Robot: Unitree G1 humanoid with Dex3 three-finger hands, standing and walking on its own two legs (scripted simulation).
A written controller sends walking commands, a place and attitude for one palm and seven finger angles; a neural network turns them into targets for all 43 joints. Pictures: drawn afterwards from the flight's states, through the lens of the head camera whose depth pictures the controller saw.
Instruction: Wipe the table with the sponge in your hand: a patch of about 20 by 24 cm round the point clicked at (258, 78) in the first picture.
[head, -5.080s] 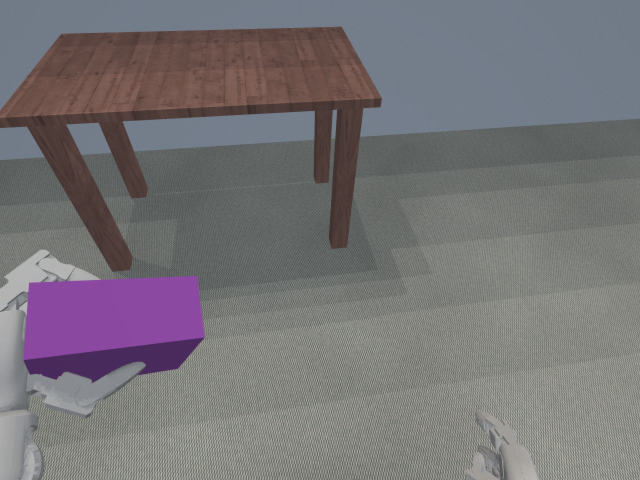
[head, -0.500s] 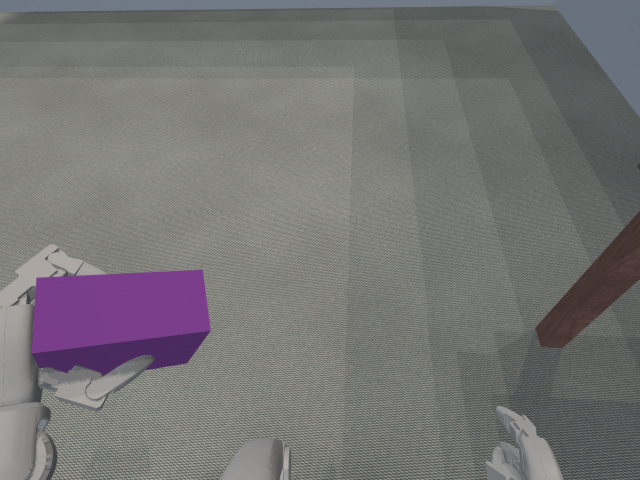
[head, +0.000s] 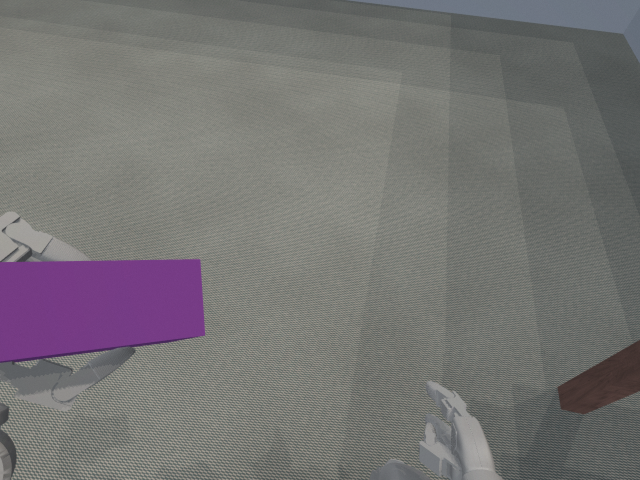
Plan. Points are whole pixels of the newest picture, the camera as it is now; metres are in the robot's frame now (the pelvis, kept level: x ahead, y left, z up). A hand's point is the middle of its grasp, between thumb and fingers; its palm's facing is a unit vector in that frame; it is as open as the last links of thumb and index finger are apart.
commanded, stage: turn to face it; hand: left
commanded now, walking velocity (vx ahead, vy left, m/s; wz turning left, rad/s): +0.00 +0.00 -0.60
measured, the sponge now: (131, 310) +0.22 +0.19 +0.17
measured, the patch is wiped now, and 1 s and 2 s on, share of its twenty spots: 0.00 0.00 0.00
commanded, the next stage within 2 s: none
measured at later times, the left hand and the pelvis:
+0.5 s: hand (230, 267) +0.26 +0.11 +0.20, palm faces +0.14 -0.84 -0.52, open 10.2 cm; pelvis -0.01 -0.05 +0.00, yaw -16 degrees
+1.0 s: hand (310, 324) +0.22 +0.04 +0.17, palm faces -0.08 -0.87 -0.48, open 10.2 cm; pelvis -0.10 -0.04 -0.01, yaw -35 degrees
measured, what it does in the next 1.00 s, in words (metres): walks backwards, turning right: right foot, then left foot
